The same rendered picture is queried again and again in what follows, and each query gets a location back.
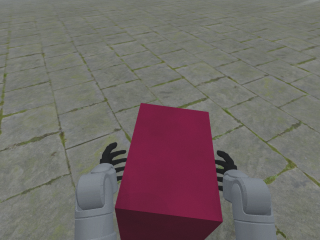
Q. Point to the robot left forearm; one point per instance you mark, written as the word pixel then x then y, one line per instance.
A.
pixel 94 204

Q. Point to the carton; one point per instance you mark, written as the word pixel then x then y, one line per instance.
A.
pixel 169 188

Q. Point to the left robot hand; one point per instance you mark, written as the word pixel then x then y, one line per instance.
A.
pixel 107 157

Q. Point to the right robot hand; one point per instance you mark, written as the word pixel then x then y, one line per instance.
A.
pixel 228 164

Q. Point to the robot right forearm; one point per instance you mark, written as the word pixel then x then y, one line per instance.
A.
pixel 251 206

